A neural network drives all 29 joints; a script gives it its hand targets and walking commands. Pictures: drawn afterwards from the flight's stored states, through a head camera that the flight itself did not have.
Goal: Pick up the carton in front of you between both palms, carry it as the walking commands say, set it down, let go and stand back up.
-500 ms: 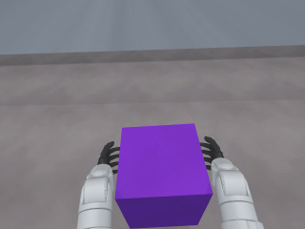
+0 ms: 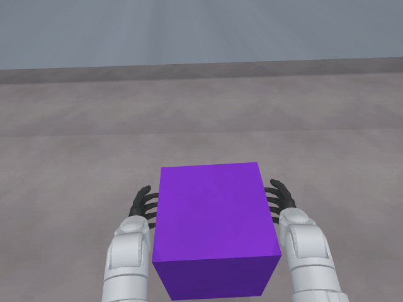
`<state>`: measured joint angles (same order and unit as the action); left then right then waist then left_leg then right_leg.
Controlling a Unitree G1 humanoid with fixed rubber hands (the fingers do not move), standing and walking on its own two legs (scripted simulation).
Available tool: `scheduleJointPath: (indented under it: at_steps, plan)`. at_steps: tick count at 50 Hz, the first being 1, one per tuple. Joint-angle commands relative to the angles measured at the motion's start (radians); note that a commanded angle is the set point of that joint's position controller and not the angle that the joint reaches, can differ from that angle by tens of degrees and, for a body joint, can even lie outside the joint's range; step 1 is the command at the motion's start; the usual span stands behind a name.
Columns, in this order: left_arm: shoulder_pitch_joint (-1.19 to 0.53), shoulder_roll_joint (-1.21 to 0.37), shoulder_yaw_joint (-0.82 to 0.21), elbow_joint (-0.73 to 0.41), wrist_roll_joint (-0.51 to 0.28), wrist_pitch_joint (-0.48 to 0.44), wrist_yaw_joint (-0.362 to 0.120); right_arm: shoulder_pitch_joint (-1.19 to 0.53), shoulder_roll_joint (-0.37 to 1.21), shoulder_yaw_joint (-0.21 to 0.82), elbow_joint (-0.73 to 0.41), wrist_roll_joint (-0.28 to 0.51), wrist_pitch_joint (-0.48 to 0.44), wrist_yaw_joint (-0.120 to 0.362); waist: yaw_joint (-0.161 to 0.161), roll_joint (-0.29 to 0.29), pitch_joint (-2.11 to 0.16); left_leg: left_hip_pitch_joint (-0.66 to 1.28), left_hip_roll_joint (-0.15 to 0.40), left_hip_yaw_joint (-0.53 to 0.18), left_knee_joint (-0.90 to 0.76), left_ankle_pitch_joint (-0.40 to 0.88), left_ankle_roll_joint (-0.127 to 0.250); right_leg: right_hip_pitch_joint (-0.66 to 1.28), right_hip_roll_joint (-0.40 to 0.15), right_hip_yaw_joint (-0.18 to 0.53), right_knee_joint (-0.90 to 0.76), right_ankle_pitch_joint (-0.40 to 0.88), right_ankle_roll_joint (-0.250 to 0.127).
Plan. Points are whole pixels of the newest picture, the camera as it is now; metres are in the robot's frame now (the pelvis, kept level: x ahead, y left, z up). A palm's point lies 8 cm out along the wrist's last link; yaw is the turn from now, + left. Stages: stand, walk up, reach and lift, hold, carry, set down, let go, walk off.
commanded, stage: carry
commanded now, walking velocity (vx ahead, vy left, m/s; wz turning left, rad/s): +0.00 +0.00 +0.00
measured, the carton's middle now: (212, 234) +0.30 +0.00 -0.04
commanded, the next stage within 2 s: hold in 0.18 s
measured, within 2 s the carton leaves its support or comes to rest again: neither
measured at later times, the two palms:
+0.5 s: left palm (120, 241) +0.25 +0.18 +0.05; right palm (273, 216) +0.29 -0.12 +0.05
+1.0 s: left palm (140, 251) +0.30 +0.18 -0.11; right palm (256, 231) +0.34 -0.12 -0.11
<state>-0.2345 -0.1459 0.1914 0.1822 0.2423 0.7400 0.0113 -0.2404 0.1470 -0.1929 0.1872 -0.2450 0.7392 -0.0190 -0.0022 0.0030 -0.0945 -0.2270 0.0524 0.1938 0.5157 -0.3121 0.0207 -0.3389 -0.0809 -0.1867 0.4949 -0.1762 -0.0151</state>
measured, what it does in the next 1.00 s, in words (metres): shifts its weight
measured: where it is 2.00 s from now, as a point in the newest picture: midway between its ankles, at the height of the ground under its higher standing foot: outside the picture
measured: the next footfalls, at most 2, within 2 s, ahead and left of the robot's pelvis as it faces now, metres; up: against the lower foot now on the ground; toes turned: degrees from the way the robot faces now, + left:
none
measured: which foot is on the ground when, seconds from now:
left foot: down 0.00-1.00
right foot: down 0.00-1.00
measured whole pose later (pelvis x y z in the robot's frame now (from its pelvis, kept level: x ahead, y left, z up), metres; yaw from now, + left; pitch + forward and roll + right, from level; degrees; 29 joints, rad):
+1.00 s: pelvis -0.05 -0.03 -0.05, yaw +11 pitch +15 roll +0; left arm -0.66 -0.13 0.48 0.62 0.37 0.23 -0.04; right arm -0.63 0.18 -0.50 0.54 -0.39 0.25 -0.01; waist -0.03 0.03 0.15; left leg -0.81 -0.02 -0.04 0.87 -0.32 0.00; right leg -0.84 0.01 -0.02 0.83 -0.25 -0.02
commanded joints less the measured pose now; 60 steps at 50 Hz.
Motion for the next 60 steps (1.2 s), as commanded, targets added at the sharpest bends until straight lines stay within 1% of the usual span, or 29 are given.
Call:
scheduleJointPath:
  at_steps: [1,9,10,11,12,13,14,15,16,17,18,21,24,25,26,27,30,33,35,37,39,42,45,48,50,54,56,57,60]
  plan:
    - [-0.459,-0.879,-0.544,-0.055,-0.235,-0.035,-0.212,-0.458,0.882,0.550,-0.056,0.243,-0.032,0.221,0.000,-0.001,-0.236,0.014,0.121,-0.115,-0.100,0.168,0.003,0.147,-0.097,0.111,-0.048,0.159,-0.003]
    - [-0.459,-0.879,-0.544,-0.055,-0.235,-0.035,-0.212,-0.458,0.882,0.550,-0.057,0.243,-0.032,0.221,0.000,-0.001,-0.238,0.013,0.121,-0.116,-0.098,0.176,0.006,0.145,-0.098,0.110,-0.045,0.160,-0.001]
    - [-0.369,-0.920,-0.511,-0.045,-0.228,-0.035,-0.219,-0.336,0.892,0.530,-0.083,0.238,-0.025,0.226,-0.005,0.072,-0.110,0.034,-0.098,-0.302,-0.165,0.433,0.022,0.424,0.173,0.252,-0.067,0.308,-0.030]
    - [-0.394,-0.903,-0.500,-0.062,-0.206,-0.057,-0.209,-0.387,0.872,0.542,-0.118,0.231,-0.040,0.223,0.014,0.065,-0.159,0.029,-0.091,-0.311,-0.158,0.471,0.013,0.458,0.157,0.278,-0.069,0.352,-0.037]
    - [-0.326,-0.870,-0.466,-0.046,-0.183,-0.062,-0.197,-0.378,0.842,0.528,-0.139,0.225,-0.043,0.228,0.026,0.054,-0.142,0.132,-0.091,-0.310,-0.173,0.467,0.019,0.412,0.154,0.270,-0.076,0.371,-0.020]
    - [-0.372,-0.874,-0.482,-0.055,-0.187,-0.067,-0.194,-0.402,0.864,0.548,-0.131,0.235,-0.046,0.228,0.021,0.035,-0.151,0.135,-0.098,-0.308,-0.170,0.474,0.011,0.420,0.162,0.268,-0.084,0.360,-0.008]
    - [-0.382,-0.879,-0.488,-0.049,-0.191,-0.069,-0.194,-0.410,0.868,0.557,-0.128,0.243,-0.047,0.224,0.019,0.025,-0.163,0.130,-0.101,-0.306,-0.176,0.452,0.009,0.442,0.164,0.269,-0.091,0.344,-0.002]
    - [-0.366,-0.871,-0.485,-0.044,-0.188,-0.071,-0.194,-0.397,0.856,0.552,-0.130,0.239,-0.049,0.224,0.017,0.012,-0.148,0.178,-0.103,-0.307,-0.177,0.473,0.009,0.405,0.171,0.264,-0.099,0.339,0.002]
    - [-0.365,-0.869,-0.473,-0.036,-0.180,-0.074,-0.190,-0.419,0.841,0.553,-0.130,0.238,-0.051,0.229,0.024,0.039,-0.145,0.212,-0.104,-0.303,-0.198,0.385,0.010,0.387,0.174,0.255,-0.106,0.274,0.003]
    - [-0.388,-0.866,-0.481,-0.038,-0.181,-0.074,-0.194,-0.425,0.857,0.553,-0.125,0.236,-0.054,0.232,0.017,0.010,-0.123,0.228,-0.102,-0.301,-0.189,0.390,0.008,0.347,0.179,0.252,-0.116,0.242,0.006]
    - [-0.420,-0.879,-0.493,-0.040,-0.194,-0.075,-0.199,-0.435,0.868,0.554,-0.109,0.234,-0.056,0.229,0.012,0.007,-0.133,0.198,-0.101,-0.301,-0.188,0.371,0.003,0.377,0.178,0.259,-0.118,0.223,0.000]
    - [-0.467,-0.886,-0.516,-0.037,-0.219,-0.071,-0.217,-0.415,0.869,0.512,-0.066,0.206,-0.055,0.219,-0.022,0.014,-0.104,0.147,-0.099,-0.302,-0.198,0.290,-0.001,0.397,0.177,0.259,-0.124,0.161,-0.013]
    - [-0.555,-0.869,-0.481,0.015,-0.205,-0.076,-0.235,-0.473,0.875,0.447,-0.004,0.174,-0.057,0.215,-0.036,0.014,-0.045,0.072,-0.098,-0.296,-0.202,0.154,0.006,0.401,0.168,0.260,-0.124,0.076,-0.018]
    - [-0.590,-0.862,-0.454,0.051,-0.192,-0.082,-0.242,-0.508,0.879,0.421,0.028,0.162,-0.060,0.216,-0.037,0.013,-0.022,0.043,-0.097,-0.293,-0.202,0.091,0.012,0.398,0.165,0.258,-0.119,0.037,-0.017]
    - [-0.622,-0.858,-0.419,0.098,-0.172,-0.091,-0.246,-0.552,0.875,0.393,0.064,0.153,-0.065,0.221,-0.035,0.031,-0.008,0.036,-0.096,-0.291,-0.204,0.011,0.023,0.387,0.161,0.253,-0.109,-0.014,-0.014]
    - [-0.670,-0.857,-0.388,0.144,-0.153,-0.104,-0.255,-0.601,0.893,0.366,0.105,0.139,-0.074,0.226,-0.038,0.011,0.014,0.004,-0.096,-0.288,-0.193,-0.037,0.028,0.368,0.161,0.251,-0.105,-0.061,-0.012]
    - [-0.803,-0.853,-0.252,0.301,-0.075,-0.157,-0.269,-0.764,0.913,0.271,0.245,0.096,-0.108,0.240,-0.016,-0.005,0.033,-0.041,-0.103,-0.277,-0.144,-0.151,0.046,0.321,0.151,0.256,-0.084,-0.205,-0.003]
    - [-0.866,-0.799,-0.088,0.431,0.019,-0.207,-0.258,-0.852,0.883,0.155,0.355,0.036,-0.146,0.230,0.011,-0.014,0.052,-0.090,-0.112,-0.271,-0.083,-0.159,0.052,0.262,0.144,0.274,-0.064,-0.278,0.005]
    - [-0.867,-0.733,0.011,0.480,0.081,-0.234,-0.240,-0.849,0.823,0.062,0.411,-0.023,-0.173,0.210,0.017,-0.020,0.063,-0.126,-0.121,-0.266,-0.048,-0.143,0.051,0.220,0.146,0.281,-0.044,-0.282,0.007]
    - [-0.854,-0.665,0.085,0.509,0.131,-0.259,-0.224,-0.823,0.748,-0.026,0.446,-0.078,-0.205,0.189,0.008,-0.016,0.064,-0.177,-0.129,-0.260,-0.010,-0.113,0.047,0.165,0.150,0.277,-0.016,-0.241,0.007]
    - [-0.843,-0.612,0.116,0.514,0.151,-0.297,-0.215,-0.797,0.668,-0.081,0.452,-0.114,-0.253,0.171,-0.014,-0.008,0.042,-0.236,-0.136,-0.256,0.028,-0.077,0.040,0.110,0.157,0.266,0.026,-0.171,0.007]
    - [-0.837,-0.574,0.100,0.515,0.143,-0.376,-0.208,-0.778,0.620,-0.093,0.448,-0.126,-0.342,0.152,-0.034,-0.007,-0.045,-0.328,-0.155,-0.251,0.107,-0.005,0.027,0.022,0.169,0.249,0.113,-0.049,0.006]
    - [-0.840,-0.621,0.018,0.505,0.097,-0.476,-0.207,-0.783,0.665,-0.025,0.426,-0.103,-0.447,0.148,-0.040,-0.003,-0.188,-0.419,-0.177,-0.245,0.187,0.078,0.016,-0.039,0.180,0.242,0.203,0.064,0.004]
    - [-0.867,-0.708,-0.105,0.503,0.033,-0.571,-0.207,-0.836,0.743,0.104,0.418,-0.053,-0.543,0.156,-0.044,0.002,-0.378,-0.526,-0.189,-0.246,0.282,0.148,0.003,-0.087,0.187,0.244,0.310,0.162,0.011]
    - [-0.898,-0.763,-0.201,0.473,-0.011,-0.616,-0.205,-0.879,0.793,0.206,0.394,-0.003,-0.591,0.164,-0.047,0.002,-0.558,-0.581,-0.195,-0.249,0.348,0.200,-0.010,-0.095,0.194,0.246,0.391,0.242,0.019]
    - [-0.958,-0.809,-0.383,0.353,-0.104,-0.644,-0.174,-0.938,0.829,0.371,0.284,0.099,-0.621,0.174,-0.049,0.015,-0.964,-0.625,-0.210,-0.253,0.481,0.339,-0.030,-0.127,0.207,0.239,0.546,0.396,0.022]
    - [-0.957,-0.819,-0.426,0.328,-0.124,-0.631,-0.158,-0.926,0.827,0.406,0.263,0.126,-0.609,0.177,-0.055,0.021,-1.049,-0.664,-0.215,-0.246,0.532,0.350,-0.035,-0.198,0.213,0.231,0.594,0.397,0.027]
    - [-0.950,-0.826,-0.432,0.329,-0.126,-0.620,-0.154,-0.916,0.825,0.411,0.267,0.133,-0.598,0.180,-0.056,0.024,-1.049,-0.687,-0.217,-0.244,0.550,0.334,-0.036,-0.251,0.216,0.226,0.609,0.370,0.030]
    - [-0.942,-0.863,-0.407,0.370,-0.108,-0.571,-0.159,-0.910,0.830,0.383,0.312,0.127,-0.551,0.206,-0.060,0.034,-0.955,-0.771,-0.218,-0.238,0.583,0.221,-0.038,-0.431,0.220,0.208,0.637,0.221,0.034]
